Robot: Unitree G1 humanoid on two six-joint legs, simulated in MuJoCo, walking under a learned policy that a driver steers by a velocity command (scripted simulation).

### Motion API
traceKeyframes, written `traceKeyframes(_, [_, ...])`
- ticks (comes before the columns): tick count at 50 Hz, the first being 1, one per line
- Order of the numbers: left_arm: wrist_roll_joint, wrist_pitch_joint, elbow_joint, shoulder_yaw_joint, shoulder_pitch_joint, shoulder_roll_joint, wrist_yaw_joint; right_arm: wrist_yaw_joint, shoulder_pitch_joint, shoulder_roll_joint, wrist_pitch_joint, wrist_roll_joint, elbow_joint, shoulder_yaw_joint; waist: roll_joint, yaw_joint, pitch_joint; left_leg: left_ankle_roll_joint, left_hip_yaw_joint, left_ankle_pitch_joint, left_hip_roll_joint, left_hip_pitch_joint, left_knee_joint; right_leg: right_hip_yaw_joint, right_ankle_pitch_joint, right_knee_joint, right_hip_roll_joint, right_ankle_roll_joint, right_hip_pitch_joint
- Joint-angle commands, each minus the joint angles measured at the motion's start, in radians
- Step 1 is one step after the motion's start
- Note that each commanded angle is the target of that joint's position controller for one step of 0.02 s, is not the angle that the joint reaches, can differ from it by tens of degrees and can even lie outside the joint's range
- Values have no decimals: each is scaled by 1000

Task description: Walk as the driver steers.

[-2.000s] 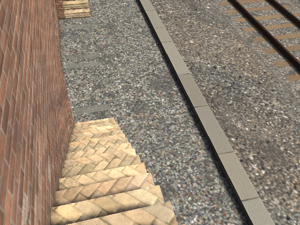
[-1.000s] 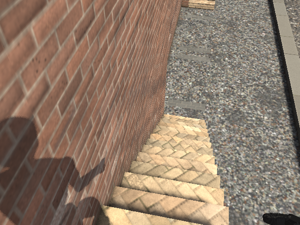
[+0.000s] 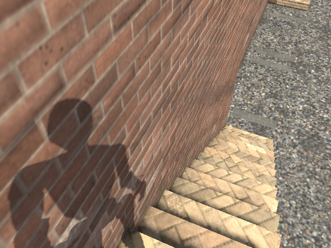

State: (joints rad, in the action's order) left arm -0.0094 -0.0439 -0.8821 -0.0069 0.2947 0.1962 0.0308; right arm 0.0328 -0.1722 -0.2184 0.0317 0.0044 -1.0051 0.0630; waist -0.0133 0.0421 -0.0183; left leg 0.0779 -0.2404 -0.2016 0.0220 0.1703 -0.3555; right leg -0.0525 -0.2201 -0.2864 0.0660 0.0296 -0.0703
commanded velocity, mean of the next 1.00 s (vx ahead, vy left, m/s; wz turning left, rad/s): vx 0.14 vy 0.00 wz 0.01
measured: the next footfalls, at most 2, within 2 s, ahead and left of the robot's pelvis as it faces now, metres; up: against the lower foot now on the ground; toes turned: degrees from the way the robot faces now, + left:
right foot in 1.34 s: +0.26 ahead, -0.16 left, -0.20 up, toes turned -1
left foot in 1.74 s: +0.54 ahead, +0.08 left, -0.39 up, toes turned +0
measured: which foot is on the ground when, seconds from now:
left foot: down 0.00-1.00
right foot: down 0.00-1.00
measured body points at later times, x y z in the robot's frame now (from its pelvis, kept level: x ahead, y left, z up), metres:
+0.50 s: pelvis -0.01 +0.01 +0.00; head +0.00 +0.01 +0.45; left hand +0.03 +0.26 -0.15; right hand +0.01 -0.24 -0.15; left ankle +0.00 +0.17 -0.75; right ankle -0.05 -0.11 -0.75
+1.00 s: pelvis +0.08 +0.03 -0.03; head +0.08 +0.05 +0.42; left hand +0.13 +0.29 -0.18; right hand +0.13 -0.24 -0.15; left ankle +0.00 +0.17 -0.75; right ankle -0.05 -0.10 -0.74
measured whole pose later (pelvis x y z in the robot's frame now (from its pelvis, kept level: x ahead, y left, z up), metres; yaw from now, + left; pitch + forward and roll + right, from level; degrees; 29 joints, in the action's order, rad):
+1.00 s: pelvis +0.08 +0.03 -0.03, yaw -2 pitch +1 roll +0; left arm 0.02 0.00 -0.87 -0.05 0.34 0.26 -0.04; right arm 0.01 -0.29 -0.23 -0.09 -0.04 -0.98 0.00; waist 0.06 0.03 0.04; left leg -0.01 -0.15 -0.49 -0.04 0.18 -0.66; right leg -0.12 -0.51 -0.61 0.03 0.00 -0.10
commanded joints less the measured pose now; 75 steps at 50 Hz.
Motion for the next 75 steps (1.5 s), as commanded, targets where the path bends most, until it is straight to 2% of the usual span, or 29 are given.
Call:
traceKeyframes(1, [6, 4, 19, -13, 32, 115, -9, 4, -4, -79, 2, 4, 38, -8, 32, -19, 61, -38, 12, 266, 23, 21, 28, -100, 482, 12, -124, -34, 86])
traceKeyframes(26, [6, -24, -66, -11, 18, 133, -23, -7, -114, -104, -20, 4, -65, -9, 11, -14, -23, -49, 55, 140, 11, 33, 90, -91, 71, 44, -77, -33, -8])
traceKeyframes(32, [7, -17, -38, -29, -13, 170, -45, 6, -128, -108, -36, -9, -48, -23, 45, -25, -45, -75, 106, -125, -41, 76, 41, -121, -254, 76, -77, 1, -64])
traceKeyframes(35, [16, -18, -4, -37, -10, 150, -56, -5, -128, -101, -65, -19, -31, -31, 27, -12, -64, -122, 112, -259, -56, 129, 1, -111, -374, 22, -62, 29, -65])
traceKeyframes(37, [23, -7, 18, -38, -12, 142, -65, -5, -102, -107, -78, -19, -8, -41, 7, -4, -109, -148, 91, -249, -50, 163, -3, -101, -333, -23, -47, 30, -81])
traceKeyframes(44, [34, 40, 28, -55, 67, 151, -86, -16, -141, -150, -120, -42, 25, -77, -21, -11, -52, -195, 38, 10, -37, 82, -78, -64, 24, -190, -16, 9, -12])
traceKeyframes(49, [35, 67, 57, -68, 92, 157, -66, -22, -229, -151, -126, -42, 24, -90, -31, -33, 1, -228, 51, 237, -42, 30, -268, -40, 163, -367, 8, 6, -78])
traceKeyframes(52, [22, 92, 88, -64, 37, 123, -40, -13, -417, -210, -115, -35, -11, -114, -79, -111, 17, -314, -107, 263, 50, -155, -241, -6, 40, -639, 53, -27, -355])
traceKeyframes(53, [28, 113, 108, -61, -24, 103, -29, -2, -485, -236, -102, -37, -42, -124, -169, -149, -32, -383, -270, 244, 145, -244, -189, -1, -312, -784, 65, -44, -593])
traceKeyframes(54, [47, 141, 134, -55, -85, 84, -22, 6, -526, -252, -99, -42, -54, -129, -187, -166, -105, -437, -423, 216, 252, -279, -156, -48, -529, -857, 36, -50, -813])
traceKeyframes(55, [59, 167, 114, -67, -115, 119, -9, 16, -511, -233, -102, -30, -44, -132, -111, -187, -139, -428, -461, 132, 297, -303, -197, -150, -423, -867, -46, -40, -949])
traceKeyframes(57, [40, 176, 97, -85, -74, 150, 14, 33, -449, -209, -88, -19, -25, -131, -44, -140, -99, -364, -349, 131, 271, -201, -254, -83, -276, -780, -88, -25, -872])
traceKeyframes(58, [49, 177, 95, -113, -149, 208, 26, 53, -396, -88, -93, -28, -13, -92, -44, -134, -86, -296, -260, 6, 230, -166, -386, -180, 160, -576, -161, -15, -881])
traceKeyframes(59, [17, 164, 102, -91, -126, 145, 52, 74, -374, -28, -87, -28, -10, -66, -25, -113, -62, -256, -81, -74, 109, 38, -442, -52, 503, -405, -102, -13, -660])
traceKeyframes(60, [-16, 153, 116, -58, -108, 33, 69, 93, -334, -36, -77, -30, -18, -64, -62, -92, -30, -212, 52, -157, 18, 297, -441, 5, 740, -302, -46, -11, -326])
traceKeyframes(61, [1, 122, 132, -49, -85, -17, 72, 104, -325, -87, -76, -23, -24, -83, -84, -78, 11, -209, 95, -236, 2, 482, -415, 24, 757, -343, -13, -42, -82])
traceKeyframes(62, [41, 90, 99, -62, 23, 17, 51, 100, -286, -147, -89, -11, -24, -97, -77, -2, 63, -212, 88, -265, 17, 589, -474, 56, 687, -476, 18, -86, 107])
traceKeyframes(64, [53, 46, -42, -117, 422, 165, -1, 64, -150, -167, -104, -33, 17, -104, -94, 198, 138, -160, 100, -30, 21, 586, -830, 18, 570, -548, -30, -95, 272])
traceKeyframes(65, [11, 42, -113, -132, 668, 204, -19, 35, -44, -190, -110, -42, 32, -117, -6, 357, 135, -101, 156, 50, -17, 642, -1168, 77, 585, -401, -51, -53, 424])
traceKeyframes(66, [-7, 47, -150, -128, 770, 187, -30, 23, -14, -178, -118, -19, 42, -127, 231, 442, 55, -55, 227, -333, -118, 751, -1654, 67, 602, -210, -114, 26, 449])
traceKeyframes(67, [10, 58, -154, -83, 692, 104, -25, 25, -26, -79, -127, 12, 62, -113, 332, 369, -118, -70, 194, -630, -170, 911, -2022, -48, 556, -125, -181, 70, 320])
traceKeyframes(68, [0, 68, -129, -41, 537, 119, -21, 14, -234, 3, -155, -21, 75, -89, 392, 109, -127, -95, 114, -620, -171, 1063, -2040, -176, 1104, -326, -255, 99, 265])
traceKeyframes(69, [5, 71, -162, -72, 488, 218, -11, -8, -337, 70, -168, -53, 106, -63, 358, -29, -66, -107, 147, -453, -111, 1152, -1893, -404, 1004, -260, -388, 238, 248])
traceKeyframes(70, [6, 78, -180, -68, 415, 175, 4, -13, -367, 30, -166, -48, 69, -66, 119, -77, -59, -119, 150, -362, 3, 1140, -1739, -426, 706, -253, -427, 280, 134])
traceKeyframes(71, [-41, 94, -194, -61, 329, 188, 9, -7, -379, 36, -156, -45, 58, -58, 75, -111, -27, -128, 75, -308, 35, 1122, -1668, -561, 470, -222, -520, 319, -3])
traceKeyframes(72, [-68, 123, -158, -53, 168, 211, 6, 12, -310, -27, -127, -49, 78, -63, 50, -137, -87, -104, 35, -194, 94, 1079, -1409, -702, 188, -114, -551, 321, -202])
traceKeyframes(73, [-63, 133, -97, -17, -27, 150, -28, 28, -177, -140, -93, -43, 140, -86, -22, -180, -207, -58, 22, 2, 115, 842, -1075, -547, 86, -66, -439, 257, -548])
traceKeyframes(74, [-73, 136, -113, -25, -35, 180, -53, 26, -160, -126, -74, 9, 153, -88, -11, -188, -129, -43, 65, 180, 83, 573, -977, -413, 60, -55, -342, 245, -674])
traceKeyframes(75, [-78, 133, -145, -45, 1, 246, -65, 17, -278, -80, -57, 25, 89, -85, 56, -207, -60, -24, 88, 305, 62, 430, -1078, -405, 71, -94, -340, 263, -688])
